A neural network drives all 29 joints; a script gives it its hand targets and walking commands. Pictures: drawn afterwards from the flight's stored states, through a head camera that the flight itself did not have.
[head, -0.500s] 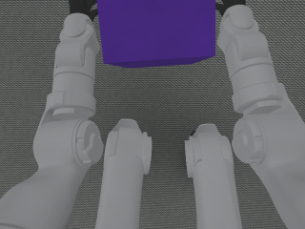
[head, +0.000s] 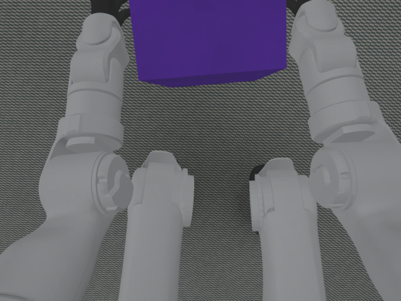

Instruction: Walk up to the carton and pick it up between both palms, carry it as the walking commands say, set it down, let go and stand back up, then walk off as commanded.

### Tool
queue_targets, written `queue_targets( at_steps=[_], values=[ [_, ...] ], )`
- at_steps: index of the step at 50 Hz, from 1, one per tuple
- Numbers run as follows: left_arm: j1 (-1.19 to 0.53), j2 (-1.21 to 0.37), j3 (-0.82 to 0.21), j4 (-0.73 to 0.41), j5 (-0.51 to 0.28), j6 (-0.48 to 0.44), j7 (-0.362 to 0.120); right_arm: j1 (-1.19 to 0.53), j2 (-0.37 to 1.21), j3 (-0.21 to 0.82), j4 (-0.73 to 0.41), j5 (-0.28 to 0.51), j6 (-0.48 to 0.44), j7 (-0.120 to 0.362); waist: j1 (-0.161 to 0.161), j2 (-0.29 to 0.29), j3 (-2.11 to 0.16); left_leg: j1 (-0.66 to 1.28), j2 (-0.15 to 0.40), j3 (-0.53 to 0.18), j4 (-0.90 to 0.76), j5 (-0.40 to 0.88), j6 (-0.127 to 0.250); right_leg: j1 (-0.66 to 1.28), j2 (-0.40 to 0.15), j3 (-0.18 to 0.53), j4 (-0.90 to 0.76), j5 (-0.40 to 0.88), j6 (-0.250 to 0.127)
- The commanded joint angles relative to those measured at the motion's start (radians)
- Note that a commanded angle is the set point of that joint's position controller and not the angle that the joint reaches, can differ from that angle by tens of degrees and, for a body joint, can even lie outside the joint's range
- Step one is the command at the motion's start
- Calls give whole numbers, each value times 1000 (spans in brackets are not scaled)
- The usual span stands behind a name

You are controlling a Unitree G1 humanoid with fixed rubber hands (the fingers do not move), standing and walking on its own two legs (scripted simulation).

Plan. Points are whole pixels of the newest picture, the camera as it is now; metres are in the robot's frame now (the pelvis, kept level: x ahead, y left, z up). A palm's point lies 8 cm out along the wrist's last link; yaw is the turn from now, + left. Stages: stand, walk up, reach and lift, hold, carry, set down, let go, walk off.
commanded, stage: set down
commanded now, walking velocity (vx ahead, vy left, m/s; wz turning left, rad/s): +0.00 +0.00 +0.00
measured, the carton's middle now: (208, 20) +0.54 +0.05 -0.25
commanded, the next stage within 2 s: none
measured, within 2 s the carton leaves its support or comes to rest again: neither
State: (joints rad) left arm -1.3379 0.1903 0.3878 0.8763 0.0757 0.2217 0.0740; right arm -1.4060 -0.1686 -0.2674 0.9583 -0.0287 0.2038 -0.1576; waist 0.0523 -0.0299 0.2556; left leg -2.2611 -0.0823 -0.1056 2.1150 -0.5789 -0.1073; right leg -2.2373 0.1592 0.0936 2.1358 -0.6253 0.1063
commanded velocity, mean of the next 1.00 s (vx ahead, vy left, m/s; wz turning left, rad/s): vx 0.00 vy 0.00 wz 0.00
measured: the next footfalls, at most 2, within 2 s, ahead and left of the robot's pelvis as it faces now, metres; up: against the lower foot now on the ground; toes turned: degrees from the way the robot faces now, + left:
none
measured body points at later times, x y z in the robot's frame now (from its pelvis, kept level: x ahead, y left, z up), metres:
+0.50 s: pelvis +0.00 +0.00 -0.01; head +0.36 +0.02 +0.24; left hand +0.53 +0.20 -0.18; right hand +0.56 -0.10 -0.18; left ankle +0.11 +0.14 -0.36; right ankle +0.10 -0.13 -0.36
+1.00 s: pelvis -0.01 +0.00 -0.01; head +0.36 +0.02 +0.24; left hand +0.53 +0.20 -0.18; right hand +0.56 -0.10 -0.19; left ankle +0.10 +0.14 -0.36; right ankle +0.10 -0.13 -0.36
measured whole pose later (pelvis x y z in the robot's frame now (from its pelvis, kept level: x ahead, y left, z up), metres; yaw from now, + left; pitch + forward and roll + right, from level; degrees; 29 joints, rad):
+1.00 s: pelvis -0.01 +0.00 -0.01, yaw +0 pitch +38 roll +0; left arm -1.40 0.21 0.45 0.95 0.12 0.17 -0.02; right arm -1.46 -0.21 -0.30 1.03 -0.06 0.15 -0.08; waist 0.06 -0.03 0.34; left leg -2.25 -0.05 -0.09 2.15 -0.57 -0.10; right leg -2.23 0.13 0.07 2.18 -0.61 0.09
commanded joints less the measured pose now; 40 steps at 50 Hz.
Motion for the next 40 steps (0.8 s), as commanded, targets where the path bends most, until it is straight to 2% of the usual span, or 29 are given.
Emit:
queue_targets(
  at_steps=[1, 16, 27, 40],
  values=[
    [-604, -862, -406, -94, -105, -32, -281, -608, 916, 350, -131, 98, -46, 255, 53, -24, -1177, 577, -33, 211, -119, 445, 52, 509, 15, -188, -145, 410, -68],
    [-547, -822, -356, -19, -69, -26, -294, -575, 862, 321, -76, 78, -46, 269, 57, -42, -1018, 499, -25, 204, -110, 363, 62, 452, 8, -173, -142, 336, -71],
    [-521, -787, -312, 24, -33, -17, -304, -539, 804, 272, -22, 46, -39, 286, 55, -33, -906, 464, -17, 197, -115, 292, 68, 396, 2, -167, -147, 263, -79],
    [-506, -720, -259, 47, -11, -23, -300, -526, 729, 233, -2, 23, -42, 286, 51, -30, -864, 468, -10, 193, -110, 265, 68, 385, -4, -168, -144, 231, -78]
  ],
)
